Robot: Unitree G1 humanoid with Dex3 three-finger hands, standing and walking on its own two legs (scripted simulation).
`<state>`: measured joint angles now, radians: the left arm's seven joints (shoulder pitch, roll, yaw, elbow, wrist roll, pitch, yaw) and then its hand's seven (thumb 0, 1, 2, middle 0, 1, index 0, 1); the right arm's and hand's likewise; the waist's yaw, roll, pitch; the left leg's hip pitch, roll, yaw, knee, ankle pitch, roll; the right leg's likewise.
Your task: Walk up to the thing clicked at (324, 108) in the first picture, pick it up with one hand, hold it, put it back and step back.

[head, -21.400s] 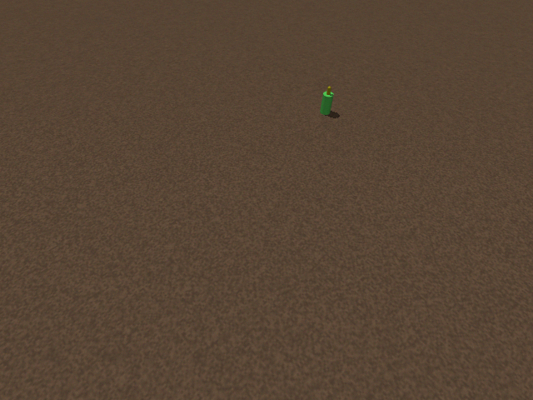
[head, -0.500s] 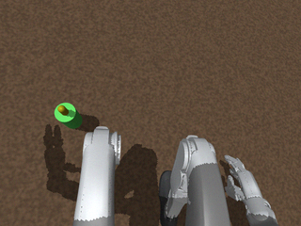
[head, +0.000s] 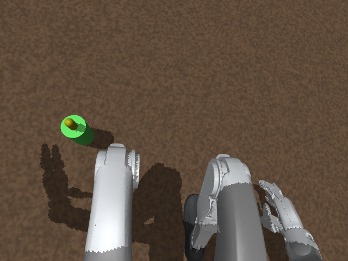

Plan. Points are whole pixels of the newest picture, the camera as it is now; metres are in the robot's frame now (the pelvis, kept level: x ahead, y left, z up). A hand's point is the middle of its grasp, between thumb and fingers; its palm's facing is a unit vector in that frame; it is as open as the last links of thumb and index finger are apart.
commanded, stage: go down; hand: left
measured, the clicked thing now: (77, 129) +0.38 +0.29 -0.27
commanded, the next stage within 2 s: none
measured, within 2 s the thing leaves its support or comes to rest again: neither
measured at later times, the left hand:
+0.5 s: hand out of the picture +0.29 +0.48 +0.05, palm faces +0.35 -0.94 -0.04, open 17.4 cm
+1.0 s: hand out of the picture +0.27 +0.46 +0.06, palm faces +0.26 -0.97 -0.05, open 17.1 cm
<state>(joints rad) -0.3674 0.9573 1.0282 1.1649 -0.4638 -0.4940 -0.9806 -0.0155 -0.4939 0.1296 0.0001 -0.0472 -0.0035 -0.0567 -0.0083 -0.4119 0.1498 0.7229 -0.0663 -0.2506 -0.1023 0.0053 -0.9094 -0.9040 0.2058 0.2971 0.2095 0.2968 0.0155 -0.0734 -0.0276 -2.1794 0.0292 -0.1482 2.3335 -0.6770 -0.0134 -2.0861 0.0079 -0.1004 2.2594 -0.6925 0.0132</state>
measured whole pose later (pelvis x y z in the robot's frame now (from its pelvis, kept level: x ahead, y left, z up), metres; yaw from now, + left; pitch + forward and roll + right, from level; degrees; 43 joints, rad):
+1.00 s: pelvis +0.00 +0.00 +0.02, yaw +1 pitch +30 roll -8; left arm -0.33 0.83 0.91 0.91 -0.46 -0.42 -0.93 -0.02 -0.45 0.17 -0.01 -0.06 -0.01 -0.07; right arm -0.02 -0.36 0.11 0.73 -0.03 -0.25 -0.11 0.01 -0.90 -0.90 0.21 0.30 0.21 0.30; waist 0.01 -0.06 -0.13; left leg -2.13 0.03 -0.13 2.28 -0.69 0.00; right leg -2.04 0.01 -0.09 2.21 -0.71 0.02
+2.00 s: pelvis +0.00 +0.00 +0.00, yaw +0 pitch +29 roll -8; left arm -0.37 0.95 1.02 1.13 -0.46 -0.48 -1.01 -0.02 -0.54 0.11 0.00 -0.06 0.00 -0.06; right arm -0.01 -0.41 0.15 0.73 -0.07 -0.25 -0.10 0.01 -0.91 -0.90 0.21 0.30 0.21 0.30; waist 0.02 -0.08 -0.01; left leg -2.18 0.02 -0.15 2.34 -0.68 -0.02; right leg -2.08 0.01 -0.10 2.26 -0.70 0.01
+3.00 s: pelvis +0.00 +0.00 +0.02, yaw +1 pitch +30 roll -7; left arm -0.31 0.82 0.91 0.94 -0.47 -0.45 -0.92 -0.02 -0.43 0.19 -0.01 -0.07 -0.01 -0.07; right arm -0.02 -0.36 0.11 0.73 -0.03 -0.25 -0.12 0.01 -0.90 -0.90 0.21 0.30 0.21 0.30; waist 0.01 -0.05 -0.13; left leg -2.13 0.02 -0.12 2.27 -0.68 0.00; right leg -2.04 0.01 -0.08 2.20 -0.70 0.02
